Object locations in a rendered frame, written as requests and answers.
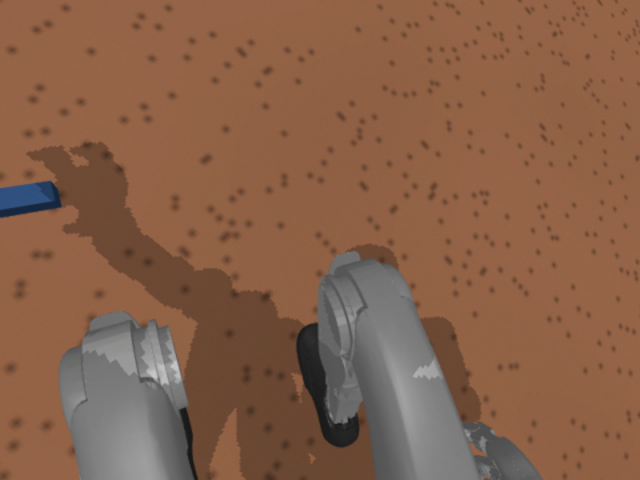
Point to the small box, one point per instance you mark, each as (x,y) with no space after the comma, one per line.
(28,198)

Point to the right robot hand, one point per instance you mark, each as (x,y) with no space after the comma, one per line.
(505,460)

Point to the right robot foot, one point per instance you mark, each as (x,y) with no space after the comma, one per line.
(314,377)

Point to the left robot foot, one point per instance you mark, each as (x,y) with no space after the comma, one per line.
(189,437)

